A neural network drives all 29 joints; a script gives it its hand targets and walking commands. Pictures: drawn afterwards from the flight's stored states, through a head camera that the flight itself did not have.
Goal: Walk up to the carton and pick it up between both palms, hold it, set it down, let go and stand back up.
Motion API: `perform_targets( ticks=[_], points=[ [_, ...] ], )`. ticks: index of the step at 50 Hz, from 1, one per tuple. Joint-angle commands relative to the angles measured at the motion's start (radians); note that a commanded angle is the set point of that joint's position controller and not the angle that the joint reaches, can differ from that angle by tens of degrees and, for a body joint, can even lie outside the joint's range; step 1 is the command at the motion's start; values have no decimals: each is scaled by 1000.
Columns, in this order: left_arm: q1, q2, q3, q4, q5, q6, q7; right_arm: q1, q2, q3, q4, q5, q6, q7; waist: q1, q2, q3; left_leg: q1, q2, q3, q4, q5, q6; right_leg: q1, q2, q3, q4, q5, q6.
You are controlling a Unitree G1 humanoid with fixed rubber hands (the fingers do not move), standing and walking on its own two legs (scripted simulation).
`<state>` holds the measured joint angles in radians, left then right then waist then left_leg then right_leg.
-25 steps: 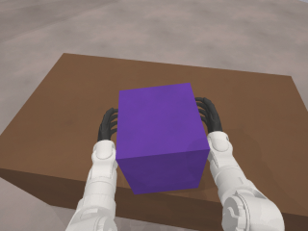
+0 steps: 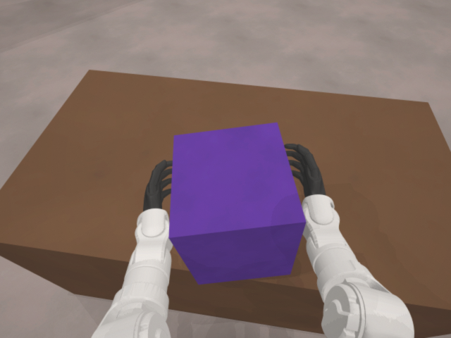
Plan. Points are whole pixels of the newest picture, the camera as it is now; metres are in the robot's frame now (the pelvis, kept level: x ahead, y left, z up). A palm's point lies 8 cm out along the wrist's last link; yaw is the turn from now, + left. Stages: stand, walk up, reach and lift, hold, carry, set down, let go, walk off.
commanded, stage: set down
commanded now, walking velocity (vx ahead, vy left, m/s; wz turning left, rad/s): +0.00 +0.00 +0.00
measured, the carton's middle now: (235, 208) +0.37 +0.00 -0.04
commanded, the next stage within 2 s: none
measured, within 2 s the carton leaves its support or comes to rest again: rests again in 0.34 s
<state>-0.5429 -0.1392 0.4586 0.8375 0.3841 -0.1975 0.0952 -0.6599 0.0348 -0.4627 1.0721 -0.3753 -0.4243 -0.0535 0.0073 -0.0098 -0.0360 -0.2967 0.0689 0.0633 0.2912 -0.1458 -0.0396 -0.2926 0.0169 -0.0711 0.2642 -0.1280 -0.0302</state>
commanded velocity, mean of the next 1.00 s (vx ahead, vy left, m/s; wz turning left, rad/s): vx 0.00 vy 0.00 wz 0.00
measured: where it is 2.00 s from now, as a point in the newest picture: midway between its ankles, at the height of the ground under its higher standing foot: outside the picture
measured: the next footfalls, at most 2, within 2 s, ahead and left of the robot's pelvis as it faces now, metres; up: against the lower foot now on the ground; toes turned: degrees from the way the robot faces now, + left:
none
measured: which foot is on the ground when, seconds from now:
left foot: down 0.00-1.00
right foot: down 0.00-1.00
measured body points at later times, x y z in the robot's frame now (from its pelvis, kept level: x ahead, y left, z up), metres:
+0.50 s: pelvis +0.00 +0.00 +0.00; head +0.08 +0.00 +0.44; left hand +0.38 +0.14 +0.01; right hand +0.40 -0.16 +0.02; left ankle -0.01 +0.14 -0.75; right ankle -0.01 -0.10 -0.75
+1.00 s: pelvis +0.00 +0.00 +0.00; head +0.09 +0.00 +0.44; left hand +0.39 +0.13 +0.00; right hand +0.39 -0.16 +0.01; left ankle -0.01 +0.14 -0.75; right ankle -0.01 -0.10 -0.75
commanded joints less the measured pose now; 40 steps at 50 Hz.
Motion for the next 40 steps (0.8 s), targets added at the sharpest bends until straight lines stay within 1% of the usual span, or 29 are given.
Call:
perform_targets(
  ticks=[1,2,3,4,6,7,9,12,13,14,15,16,17,19,20,21,22,23,25,28,29,31,32,34,35,36,37,39,40],
  points=[
    [-499,-464,-277,-28,35,-93,-78,-351,498,237,30,-68,-9,106,14,-9,-434,139,-53,57,26,288,10,247,15,-11,38,339,42],
    [-526,-468,-272,-49,27,-95,-79,-356,493,215,46,-77,-9,104,-4,-26,-404,131,-52,62,14,259,11,259,16,-13,38,319,41],
    [-508,-470,-281,-74,40,-104,-75,-332,515,236,53,-66,-11,105,14,-6,-418,130,-54,62,16,275,13,267,17,-6,39,328,38],
    [-490,-466,-262,-34,46,-96,-75,-340,491,220,54,-75,-12,105,15,-2,-390,140,-52,63,12,266,8,243,16,-18,27,286,34],
    [-492,-455,-236,-31,53,-99,-77,-348,497,226,36,-77,-12,103,31,-41,-375,106,-53,66,4,248,20,277,11,-10,38,324,44],
    [-464,-465,-258,-12,44,-98,-80,-338,498,213,25,-77,-19,103,13,-41,-380,100,-56,66,3,240,20,276,10,-8,35,312,49],
    [-460,-460,-257,-6,52,-101,-88,-315,512,216,39,-87,-22,95,1,-25,-374,91,-61,72,5,236,18,274,4,-4,33,339,47],
    [-465,-452,-244,-19,57,-111,-86,-294,493,192,80,-102,-14,100,-2,-26,-342,122,-54,65,-7,216,19,238,14,-21,18,260,40],
    [-551,-447,-252,-60,58,-112,-71,-352,453,139,64,-113,-15,111,-13,-1,-361,135,-42,58,-9,196,14,164,16,-35,18,187,39],
    [-533,-447,-235,-46,53,-110,-71,-353,459,142,47,-110,-19,114,2,-13,-379,143,-43,64,2,190,17,157,16,-31,10,169,32],
    [-525,-459,-236,-39,69,-100,-66,-353,459,120,59,-118,-16,116,2,11,-385,146,-48,71,3,188,10,152,18,-25,8,169,30],
    [-476,-437,-225,-17,73,-103,-70,-336,465,150,51,-107,-18,115,17,-9,-363,126,-46,70,0,193,22,181,12,-22,10,189,30],
    [-498,-463,-237,-30,50,-105,-66,-358,459,138,37,-114,-21,113,0,-13,-418,122,-50,70,5,209,20,188,16,-20,20,236,36],
    [-436,-430,-196,-2,93,-103,-69,-333,468,150,54,-113,-13,120,34,-10,-372,103,-55,67,10,220,21,229,12,-13,32,254,37],
    [-432,-451,-213,-23,81,-98,-71,-324,473,157,39,-106,-20,121,21,-15,-394,109,-55,69,-1,226,22,233,14,-13,25,262,37],
    [-415,-444,-202,-22,81,-103,-71,-344,479,177,32,-105,-26,124,48,-21,-378,108,-58,76,0,227,25,235,12,-8,26,260,41],
    [-444,-445,-215,-21,66,-109,-73,-352,468,161,28,-108,-30,120,26,-35,-394,92,-49,66,4,238,25,224,12,-17,35,280,42],
    [-419,-424,-203,-16,77,-111,-75,-334,468,166,40,-103,-31,123,36,-37,-360,70,-55,73,4,232,28,250,9,-9,44,306,49],
    [-417,-413,-190,3,79,-116,-78,-321,473,164,37,-113,-27,115,17,-58,-359,41,-60,72,-7,201,37,269,5,1,42,307,48],
    [-408,-422,-187,6,82,-119,-84,-330,473,161,34,-116,-29,120,14,-54,-369,31,-59,63,-12,178,39,268,4,-4,50,300,54],
    [-403,-414,-179,-9,99,-120,-79,-315,477,173,38,-103,-29,126,37,-14,-365,64,-59,70,-10,204,33,253,7,-9,44,289,50],
    [-407,-419,-183,-2,98,-118,-72,-315,467,159,33,-108,-28,129,40,-12,-360,62,-59,70,1,210,29,221,9,-7,41,268,42],
    [-362,-427,-195,14,89,-119,-75,-303,481,189,18,-94,-37,127,50,-24,-378,47,-59,73,8,228,31,250,10,0,49,314,48],
    [-367,-399,-167,49,103,-120,-83,-319,470,166,28,-118,-31,120,30,-61,-344,11,-62,66,1,189,39,277,2,4,55,324,54],
    [-373,-406,-161,18,111,-127,-82,-299,470,176,52,-114,-36,120,32,-29,-342,2,-62,70,-5,202,37,280,1,1,60,337,51],
    [-370,-401,-158,12,114,-129,-81,-316,473,180,23,-107,-37,125,52,-33,-365,20,-61,65,-1,206,43,271,1,5,60,337,54],
    [-374,-414,-165,15,109,-130,-77,-303,469,168,33,-113,-38,122,31,-24,-363,32,-63,66,-3,211,33,249,10,-2,55,321,51],
    [-373,-408,-160,21,108,-131,-82,-308,459,150,29,-124,-44,120,26,-28,-350,39,-61,69,-1,196,34,222,9,-12,43,275,49],
    [-357,-408,-165,33,94,-129,-79,-320,459,170,18,-109,-40,125,47,-53,-339,30,-61,67,2,195,39,233,15,-1,48,282,45]
  ],
)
